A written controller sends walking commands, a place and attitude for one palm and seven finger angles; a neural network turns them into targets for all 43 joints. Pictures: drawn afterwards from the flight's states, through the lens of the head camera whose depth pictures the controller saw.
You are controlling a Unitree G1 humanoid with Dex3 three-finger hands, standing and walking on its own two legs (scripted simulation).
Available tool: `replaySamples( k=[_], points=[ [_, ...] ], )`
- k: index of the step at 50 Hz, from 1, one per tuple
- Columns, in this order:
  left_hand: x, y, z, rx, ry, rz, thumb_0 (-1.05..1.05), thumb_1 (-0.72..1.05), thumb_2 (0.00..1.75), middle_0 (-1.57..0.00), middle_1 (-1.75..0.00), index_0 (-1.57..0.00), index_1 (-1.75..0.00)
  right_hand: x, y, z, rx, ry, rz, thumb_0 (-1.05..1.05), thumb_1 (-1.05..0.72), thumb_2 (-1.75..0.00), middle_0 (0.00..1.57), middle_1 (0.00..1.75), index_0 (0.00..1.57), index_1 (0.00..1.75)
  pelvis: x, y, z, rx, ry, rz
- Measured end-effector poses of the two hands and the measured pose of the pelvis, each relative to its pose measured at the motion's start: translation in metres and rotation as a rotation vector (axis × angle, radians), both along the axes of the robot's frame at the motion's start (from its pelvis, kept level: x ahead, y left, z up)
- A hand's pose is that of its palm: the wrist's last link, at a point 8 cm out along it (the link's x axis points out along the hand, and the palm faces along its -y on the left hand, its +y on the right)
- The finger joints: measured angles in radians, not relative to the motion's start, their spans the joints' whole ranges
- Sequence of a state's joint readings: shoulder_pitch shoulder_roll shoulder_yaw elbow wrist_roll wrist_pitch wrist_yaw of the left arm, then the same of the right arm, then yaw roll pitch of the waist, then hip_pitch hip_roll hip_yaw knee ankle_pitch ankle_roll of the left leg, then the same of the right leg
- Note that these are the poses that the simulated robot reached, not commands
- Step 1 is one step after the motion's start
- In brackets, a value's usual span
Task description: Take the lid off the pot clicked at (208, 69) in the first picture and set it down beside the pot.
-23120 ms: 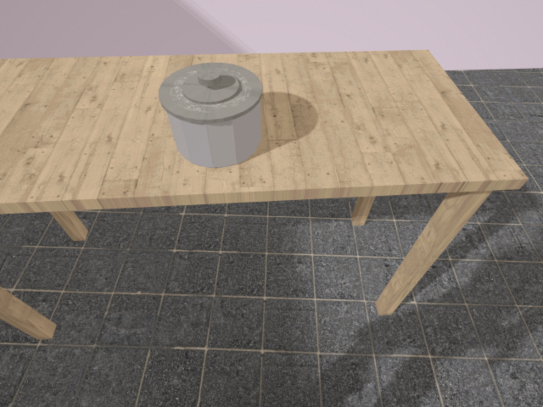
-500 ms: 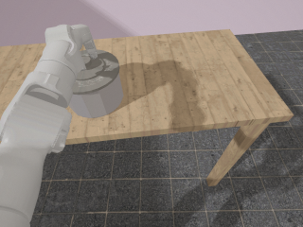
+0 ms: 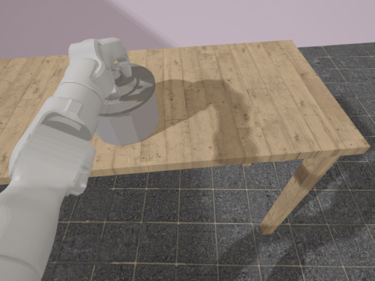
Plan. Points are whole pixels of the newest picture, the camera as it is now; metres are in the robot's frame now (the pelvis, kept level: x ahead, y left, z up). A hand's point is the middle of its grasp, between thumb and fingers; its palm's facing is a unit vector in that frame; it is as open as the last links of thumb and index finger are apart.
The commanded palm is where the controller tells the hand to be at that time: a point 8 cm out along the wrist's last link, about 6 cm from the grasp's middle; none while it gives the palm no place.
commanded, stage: close the fingers and squeeze the knob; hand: left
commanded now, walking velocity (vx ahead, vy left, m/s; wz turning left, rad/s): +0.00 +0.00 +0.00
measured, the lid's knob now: (112, 77) +0.53 +0.14 +0.16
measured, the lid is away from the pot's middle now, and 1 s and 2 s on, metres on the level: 0.00 0.00 0.01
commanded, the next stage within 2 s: lift the lid straight up in 1.38 s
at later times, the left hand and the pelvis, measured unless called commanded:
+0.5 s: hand (109, 77) +0.50 +0.14 +0.19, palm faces -0.38 -0.12 -0.92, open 7.2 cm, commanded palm +0.50 +0.14 +0.23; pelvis +0.00 +0.00 +0.00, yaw -1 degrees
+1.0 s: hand (109, 76) +0.50 +0.14 +0.19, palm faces -0.38 -0.13 -0.91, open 6.7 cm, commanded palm +0.50 +0.15 +0.23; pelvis +0.01 +0.00 +0.00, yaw +0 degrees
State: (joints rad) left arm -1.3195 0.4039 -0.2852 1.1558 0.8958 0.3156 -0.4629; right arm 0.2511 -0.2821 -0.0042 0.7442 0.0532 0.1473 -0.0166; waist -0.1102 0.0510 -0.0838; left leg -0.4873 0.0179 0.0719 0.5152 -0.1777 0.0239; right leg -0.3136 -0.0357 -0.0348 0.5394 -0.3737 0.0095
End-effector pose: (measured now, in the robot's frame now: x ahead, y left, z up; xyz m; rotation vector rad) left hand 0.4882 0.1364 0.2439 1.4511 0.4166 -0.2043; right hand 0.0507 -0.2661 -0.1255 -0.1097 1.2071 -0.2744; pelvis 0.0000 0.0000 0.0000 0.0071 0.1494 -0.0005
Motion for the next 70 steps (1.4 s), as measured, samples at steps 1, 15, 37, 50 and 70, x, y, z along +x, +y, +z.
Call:
replaySamples(
  k=[1,15,37,50,70],
  points=[
    [0.001,0.001,0.0,-0.004,0.004,0.007,0.0,-0.02,0.99,-0.47,-0.81,-0.53,-0.83,-0.002,0.0,0.0,-0.002,0.003,-0.002,0.01,-0.91,-0.9,0.21,0.3,0.2,0.3,0.0,0.0,0.0,0.0,0.0,0.0],
    [0.008,0.004,0.0,0.002,0.003,0.01,0.0,0.13,0.92,-0.51,-0.99,-0.57,-1.0,-0.028,-0.008,0.0,-0.021,0.067,-0.043,0.01,-0.91,-0.9,0.21,0.3,0.2,0.3,0.003,-0.001,0.001,-0.001,0.005,-0.008],
    [0.012,0.004,0.0,0.012,0.003,0.006,0.0,0.34,0.68,-0.64,-1.03,-0.7,-1.02,-0.011,-0.004,0.001,-0.015,0.038,-0.025,0.01,-0.91,-0.9,0.21,0.3,0.2,0.3,0.005,0.0,0.0,0.0,0.017,-0.008],
    [0.012,0.006,0.001,-0.005,0.004,0.008,0.0,0.38,0.59,-0.64,-1.01,-0.72,-0.97,-0.011,-0.005,0.003,-0.022,0.037,-0.028,0.01,-0.91,-0.9,0.21,0.3,0.2,0.3,0.005,0.001,0.0,-0.002,0.014,-0.008],
    [0.011,0.005,0.001,0.002,-0.002,0.007,0.0,0.38,0.61,-0.64,-1.01,-0.71,-0.99,-0.028,-0.004,0.001,-0.023,0.064,-0.047,0.01,-0.91,-0.9,0.21,0.3,0.2,0.3,0.003,0.001,0.0,-0.003,0.014,-0.012]
  ],
)
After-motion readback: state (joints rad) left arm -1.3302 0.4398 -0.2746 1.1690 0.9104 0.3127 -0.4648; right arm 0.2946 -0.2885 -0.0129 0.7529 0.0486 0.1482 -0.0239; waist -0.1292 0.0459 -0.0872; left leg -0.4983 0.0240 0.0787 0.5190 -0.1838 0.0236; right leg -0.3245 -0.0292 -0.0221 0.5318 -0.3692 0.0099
